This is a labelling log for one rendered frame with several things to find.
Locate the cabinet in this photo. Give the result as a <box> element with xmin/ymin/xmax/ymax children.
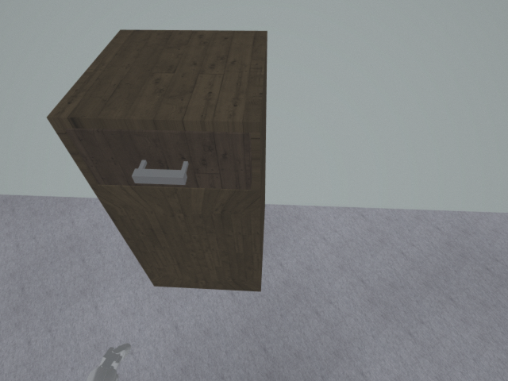
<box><xmin>47</xmin><ymin>30</ymin><xmax>267</xmax><ymax>291</ymax></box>

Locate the handle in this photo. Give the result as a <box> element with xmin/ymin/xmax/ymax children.
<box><xmin>132</xmin><ymin>160</ymin><xmax>189</xmax><ymax>185</ymax></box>

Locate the drawer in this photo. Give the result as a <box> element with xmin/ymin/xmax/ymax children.
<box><xmin>65</xmin><ymin>128</ymin><xmax>252</xmax><ymax>190</ymax></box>

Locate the robot left hand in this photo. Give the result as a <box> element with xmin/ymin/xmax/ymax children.
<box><xmin>87</xmin><ymin>343</ymin><xmax>131</xmax><ymax>381</ymax></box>

